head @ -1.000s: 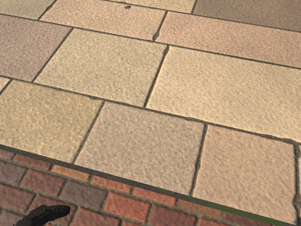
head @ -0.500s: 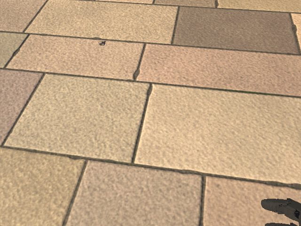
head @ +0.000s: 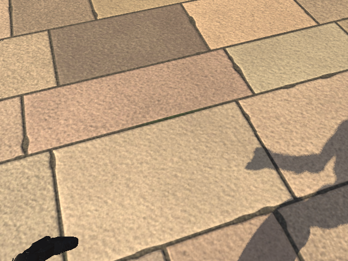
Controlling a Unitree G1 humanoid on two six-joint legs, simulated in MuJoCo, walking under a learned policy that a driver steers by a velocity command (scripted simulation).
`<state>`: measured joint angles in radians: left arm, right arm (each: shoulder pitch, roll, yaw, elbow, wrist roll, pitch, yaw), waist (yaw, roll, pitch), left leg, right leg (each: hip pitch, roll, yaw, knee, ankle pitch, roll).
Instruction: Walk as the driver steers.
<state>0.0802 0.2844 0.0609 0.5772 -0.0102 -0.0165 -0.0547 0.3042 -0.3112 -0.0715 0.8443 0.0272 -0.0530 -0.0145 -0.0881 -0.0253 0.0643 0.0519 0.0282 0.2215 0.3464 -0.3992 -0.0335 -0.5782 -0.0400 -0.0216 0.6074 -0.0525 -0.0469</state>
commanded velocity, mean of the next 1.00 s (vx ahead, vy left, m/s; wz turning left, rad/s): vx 0.06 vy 0.00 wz -0.49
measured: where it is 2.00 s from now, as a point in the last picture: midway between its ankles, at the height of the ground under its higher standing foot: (237, 253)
